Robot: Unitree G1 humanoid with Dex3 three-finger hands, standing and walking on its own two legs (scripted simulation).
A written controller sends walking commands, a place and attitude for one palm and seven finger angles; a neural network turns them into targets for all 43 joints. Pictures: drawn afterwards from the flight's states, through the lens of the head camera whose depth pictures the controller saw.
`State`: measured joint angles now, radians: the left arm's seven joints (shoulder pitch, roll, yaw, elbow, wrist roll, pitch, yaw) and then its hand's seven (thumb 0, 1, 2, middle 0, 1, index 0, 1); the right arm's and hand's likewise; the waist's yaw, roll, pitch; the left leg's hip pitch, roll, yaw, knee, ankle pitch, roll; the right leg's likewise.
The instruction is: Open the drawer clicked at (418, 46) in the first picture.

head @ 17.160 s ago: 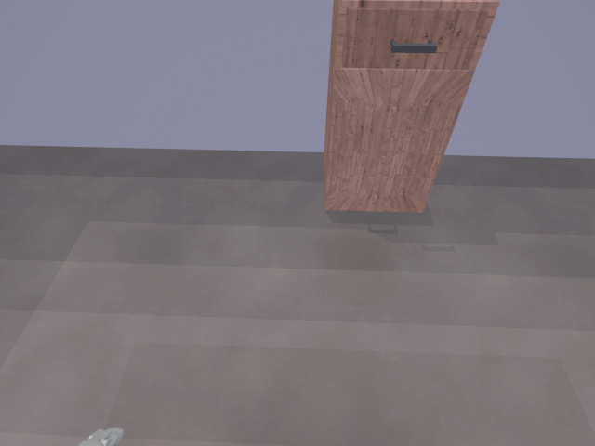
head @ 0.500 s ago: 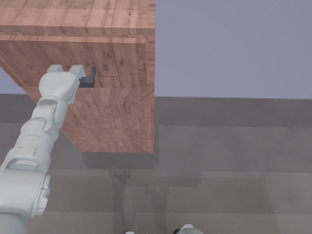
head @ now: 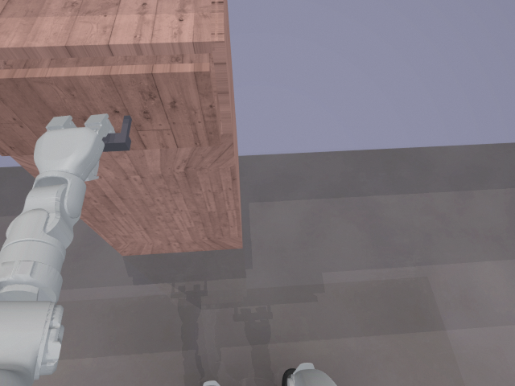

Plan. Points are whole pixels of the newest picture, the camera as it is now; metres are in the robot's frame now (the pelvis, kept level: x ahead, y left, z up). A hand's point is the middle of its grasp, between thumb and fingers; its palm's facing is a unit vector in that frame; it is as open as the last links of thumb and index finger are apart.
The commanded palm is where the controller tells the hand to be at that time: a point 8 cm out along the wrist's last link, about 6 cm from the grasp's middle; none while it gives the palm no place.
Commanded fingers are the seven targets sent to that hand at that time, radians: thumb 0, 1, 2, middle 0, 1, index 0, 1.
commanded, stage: pull the drawer open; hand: left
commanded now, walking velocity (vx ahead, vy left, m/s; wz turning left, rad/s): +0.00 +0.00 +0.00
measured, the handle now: (88, 133) +0.51 +0.28 +0.05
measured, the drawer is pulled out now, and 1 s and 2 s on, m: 0.04 0.27 0.30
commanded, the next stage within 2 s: open the thumb to release the handle in 1.40 s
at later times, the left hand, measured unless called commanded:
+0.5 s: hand (75, 236) +0.34 +0.26 +0.03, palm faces +0.00 -0.07 -1.00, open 5.8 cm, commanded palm +0.29 +0.26 +0.07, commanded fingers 0.00 0.90 0.90 -0.40 -1.35 -0.40 -1.35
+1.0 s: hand (55, 322) +0.22 +0.26 +0.03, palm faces -0.01 -0.05 -1.00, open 5.8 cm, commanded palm +0.18 +0.26 +0.07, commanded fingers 0.00 0.90 0.90 -0.40 -1.35 -0.40 -1.35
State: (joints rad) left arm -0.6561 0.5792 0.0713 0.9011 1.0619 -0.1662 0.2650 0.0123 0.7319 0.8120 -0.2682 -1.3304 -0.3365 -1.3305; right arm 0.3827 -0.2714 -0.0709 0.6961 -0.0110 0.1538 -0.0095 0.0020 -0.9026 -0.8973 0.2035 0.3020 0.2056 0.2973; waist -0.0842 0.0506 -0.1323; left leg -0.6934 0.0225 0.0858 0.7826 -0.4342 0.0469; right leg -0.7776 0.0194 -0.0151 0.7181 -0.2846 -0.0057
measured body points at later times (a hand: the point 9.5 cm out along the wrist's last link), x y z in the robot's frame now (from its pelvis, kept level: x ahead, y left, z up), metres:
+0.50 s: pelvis +0.02 +0.00 +0.01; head +0.09 -0.01 +0.46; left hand +0.33 +0.26 +0.08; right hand +0.21 -0.23 -0.10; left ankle -0.05 +0.08 -0.70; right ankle +0.02 -0.12 -0.70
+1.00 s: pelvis +0.03 -0.02 +0.01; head +0.08 -0.04 +0.45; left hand +0.22 +0.26 +0.08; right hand +0.23 -0.25 -0.10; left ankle -0.05 +0.09 -0.70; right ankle +0.02 -0.12 -0.70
